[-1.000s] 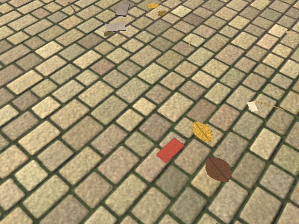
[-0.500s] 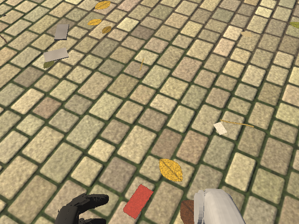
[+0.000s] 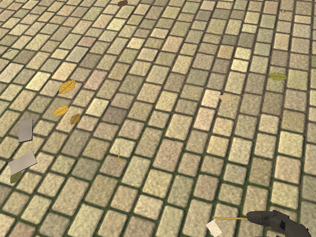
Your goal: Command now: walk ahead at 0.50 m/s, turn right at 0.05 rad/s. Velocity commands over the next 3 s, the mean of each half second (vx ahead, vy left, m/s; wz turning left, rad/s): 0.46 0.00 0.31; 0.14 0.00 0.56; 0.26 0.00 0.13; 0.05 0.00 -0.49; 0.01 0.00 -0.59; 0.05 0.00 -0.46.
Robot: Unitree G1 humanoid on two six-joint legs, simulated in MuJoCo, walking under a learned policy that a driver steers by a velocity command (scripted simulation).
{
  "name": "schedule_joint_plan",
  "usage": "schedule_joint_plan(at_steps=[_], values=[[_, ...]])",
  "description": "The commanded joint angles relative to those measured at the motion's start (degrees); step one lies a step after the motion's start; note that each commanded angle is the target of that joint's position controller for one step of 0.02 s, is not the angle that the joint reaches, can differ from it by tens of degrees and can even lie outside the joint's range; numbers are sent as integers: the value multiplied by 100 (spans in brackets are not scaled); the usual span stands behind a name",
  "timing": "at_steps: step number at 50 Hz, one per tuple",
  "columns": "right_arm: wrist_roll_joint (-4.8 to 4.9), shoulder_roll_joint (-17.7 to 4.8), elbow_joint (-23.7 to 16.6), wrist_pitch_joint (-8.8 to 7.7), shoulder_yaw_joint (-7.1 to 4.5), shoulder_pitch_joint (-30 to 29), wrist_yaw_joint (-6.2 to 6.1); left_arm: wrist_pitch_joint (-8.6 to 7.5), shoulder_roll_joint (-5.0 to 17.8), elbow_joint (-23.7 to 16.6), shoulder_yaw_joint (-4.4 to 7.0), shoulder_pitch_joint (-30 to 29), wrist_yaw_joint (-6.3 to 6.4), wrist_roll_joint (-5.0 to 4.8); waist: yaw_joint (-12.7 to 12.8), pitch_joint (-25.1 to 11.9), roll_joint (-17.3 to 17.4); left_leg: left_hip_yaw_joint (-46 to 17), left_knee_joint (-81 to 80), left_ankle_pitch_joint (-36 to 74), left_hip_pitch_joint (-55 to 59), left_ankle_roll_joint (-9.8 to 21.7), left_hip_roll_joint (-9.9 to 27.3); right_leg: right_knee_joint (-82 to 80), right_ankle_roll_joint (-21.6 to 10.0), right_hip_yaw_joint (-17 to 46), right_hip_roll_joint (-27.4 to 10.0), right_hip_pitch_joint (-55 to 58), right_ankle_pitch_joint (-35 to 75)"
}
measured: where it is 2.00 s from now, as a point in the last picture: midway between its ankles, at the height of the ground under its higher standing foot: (148, 201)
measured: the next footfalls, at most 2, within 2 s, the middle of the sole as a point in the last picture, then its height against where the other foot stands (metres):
left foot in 0.16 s outside the picture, level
right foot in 0.62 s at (192, 209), level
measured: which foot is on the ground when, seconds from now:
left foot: up 0.00-0.14, down 0.16-0.62, up 0.64-1.00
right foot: down 0.00-0.18, up 0.20-0.60, down 0.62-1.00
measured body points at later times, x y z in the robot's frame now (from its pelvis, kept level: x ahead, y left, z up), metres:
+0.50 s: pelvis +0.31 +0.04 +0.00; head +0.34 +0.06 +0.45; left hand +0.49 +0.29 -0.09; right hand +0.36 -0.23 -0.12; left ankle +0.23 +0.08 -0.74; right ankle +0.50 -0.09 -0.69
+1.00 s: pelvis +0.41 +0.04 -0.01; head +0.41 +0.06 +0.44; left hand +0.37 +0.34 -0.12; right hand +0.67 -0.10 -0.10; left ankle +0.36 +0.13 -0.73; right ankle +0.54 -0.02 -0.74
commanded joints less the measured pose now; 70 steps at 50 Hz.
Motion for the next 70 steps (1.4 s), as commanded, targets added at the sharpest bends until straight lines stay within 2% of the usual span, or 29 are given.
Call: schedule_joint_plan(at_steps=[1,4,7,8,9,10,11,14,17,20,23,26,29,30,31,32,33,35,37,44,49,50,51,52,53,55,57,61,70], values=[[65,-369,-394,-90,-107,-713,107,-24,708,-123,152,481,54,64,129,-144,-866,419,-1052,98,668,146,-316,-281,420,149,-1235,838,4704],[120,-660,-172,-83,-224,-212,48,-62,862,-144,161,373,144,119,-212,-303,-939,442,-1609,-416,1830,365,-697,287,561,-126,-1492,1179,6418],[164,-1112,440,-139,-430,1519,-141,-18,1074,-199,226,238,242,269,-998,-687,-897,128,-2338,-745,3267,667,-786,2452,697,-265,-1678,1269,7178],[82,-1161,671,-189,-468,2346,-201,-26,1078,-403,216,-105,229,211,-1446,-1074,-641,-475,-2131,-631,4744,939,-245,3803,611,-362,-1523,81,5742],[-52,-1671,756,-198,-621,2576,-197,13,486,-638,106,555,171,-38,-957,-1712,1058,-3124,-1678,344,7020,2130,1456,6290,1053,-769,-519,-2625,616],[246,-1302,703,-149,-597,2270,-107,-12,747,-679,88,438,148,168,-847,-1829,511,-4668,-2736,263,6630,2381,1602,7034,978,-468,-215,-3236,-1082],[263,-1171,570,-148,-572,1731,-122,-63,765,-872,72,-192,89,176,-660,-856,22,-3884,-3017,-395,5813,2245,1376,6939,924,-165,-619,-3674,-504],[226,-885,648,-228,-499,1645,-203,-3,798,-1236,13,-824,-67,264,-403,-55,-586,-2650,-3412,341,4294,1720,676,6265,934,-324,-964,-3561,-181],[256,-1161,755,-367,-548,1910,-190,202,592,-1302,-89,-767,-114,353,-295,32,-268,-2182,-3570,622,3869,1503,299,5405,1020,-564,-1123,-3529,-304],[226,-1211,827,-341,-550,2110,-184,237,453,-1595,-192,-1513,-130,281,-441,288,-52,-1765,-3485,1954,3444,1198,-60,4103,1150,-892,-1062,-3413,347],[250,-1262,978,-248,-593,2526,-180,261,337,-1676,-271,-2031,-110,237,-808,-63,180,-1476,-2863,3366,3763,542,-375,2866,1101,-1083,-697,-2916,1204],[231,-1293,994,-114,-628,2736,-253,239,455,-1765,-274,-2346,-38,150,-1006,-306,324,-1792,-2339,3231,4298,295,-347,2249,1003,-1001,-443,-2732,1383],[204,-1391,721,-87,-686,2203,-302,99,775,-1597,-180,-1624,51,169,-545,-499,351,-2214,-1414,3049,4269,71,-346,1300,744,-683,-400,-1678,1455],[267,-1359,594,-137,-681,1940,-260,-2,905,-1465,-138,-1012,106,202,-185,-747,200,-2158,-620,2389,3845,-40,-531,845,556,-406,-796,-652,2342],[364,-979,324,-179,-581,2027,-243,-27,1279,-1438,-58,-350,193,289,-28,-1536,-612,-1664,897,-546,2998,-158,-809,1364,176,686,-2348,795,4635],[486,-789,317,-117,-546,3012,-337,91,1429,-1502,-12,-423,142,251,-491,-2349,-1586,-1021,2384,-4780,2071,-234,-1485,1734,-864,2130,-3970,1699,7204],[188,-1269,525,10,-604,3022,-380,183,1059,-1552,3,-613,122,87,-457,-2390,-1008,-875,2882,-4179,1796,-216,-1048,1515,-1107,2397,-3750,1154,6077],[38,-1198,431,181,-624,2248,-284,262,385,-1639,-200,-1244,159,83,-599,-1157,-551,-771,2727,-3373,1638,-367,-754,871,-648,1113,-2832,-145,3738],[16,-1038,387,382,-597,2190,-146,308,555,-1578,-156,-1378,209,128,-710,-604,-922,-625,2620,-3062,1963,-527,-668,432,-494,277,-2395,-1124,3210],[69,-823,15,597,-455,1654,-4,381,834,-1476,8,-1467,131,226,-758,-531,-1178,-306,844,-2553,2642,-338,-375,81,-366,-647,-2291,-1887,975],[84,-1034,-116,528,-472,1746,161,560,1322,-1429,224,-1285,69,202,-771,-593,-1114,203,-956,-2846,4035,127,-573,-42,27,-694,-2459,-2427,-1996],[101,-1034,72,484,-491,2144,181,611,1231,-1429,218,-1318,74,209,-944,-468,-807,234,-1442,-2902,4643,268,-727,347,244,-948,-2268,-2904,-2477],[98,-1139,329,427,-534,2723,148,662,960,-1470,170,-1424,51,219,-1160,-117,133,-559,-2390,-3647,4948,457,-430,1651,558,-1507,-1833,-3525,-2796],[40,-1752,168,413,-648,2742,55,680,263,-1739,-12,-1491,-26,166,-1095,154,1733,-3641,-3605,-6027,4899,1019,1374,3806,969,-1971,-975,-4884,-2508],[42,-1939,-40,412,-696,2420,-105,614,762,-1979,92,-2184,-33,268,-1214,832,1049,-4708,-4546,-6511,3927,1413,1578,4132,1007,-873,-950,-5305,-1459],[61,-1602,-21,349,-594,1711,-260,483,993,-1761,174,-1724,-167,152,-530,937,747,-3509,-4412,-4912,3490,1083,1039,4116,1060,-655,-1145,-4601,-145],[98,-1373,7,136,-522,1536,-178,486,932,-1310,178,-1172,-242,313,-397,492,542,-2450,-4172,-3399,3582,860,481,4229,1105,-921,-1115,-3908,398],[165,-1197,356,-117,-480,2172,-79,530,739,-1187,133,-1406,-324,221,-637,259,384,-2002,-4143,-2474,4444,859,486,3841,1058,-1026,-1166,-4002,767],[83,-1228,735,-117,-464,2335,-273,438,578,-1204,18,-1701,-292,165,-788,282,469,-850,-2828,2212,4732,656,777,2233,592,-1253,-775,-2615,146]])
Over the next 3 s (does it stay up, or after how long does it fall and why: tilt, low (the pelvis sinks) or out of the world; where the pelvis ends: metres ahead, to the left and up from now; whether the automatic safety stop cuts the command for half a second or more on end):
stays up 0.59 0.16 -0.01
